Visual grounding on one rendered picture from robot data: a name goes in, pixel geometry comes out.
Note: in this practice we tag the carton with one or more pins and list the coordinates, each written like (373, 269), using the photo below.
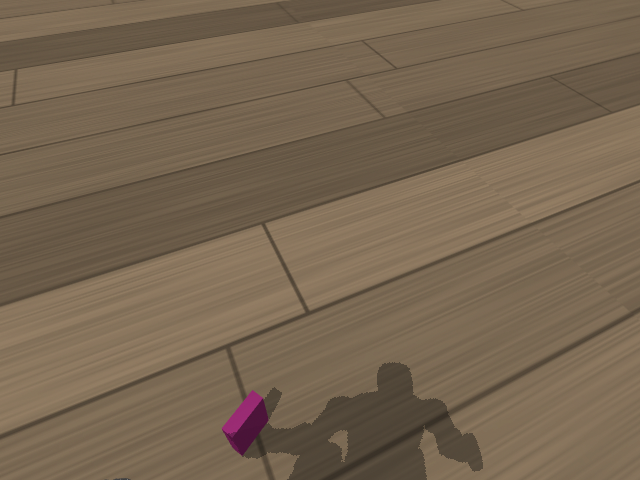
(246, 423)

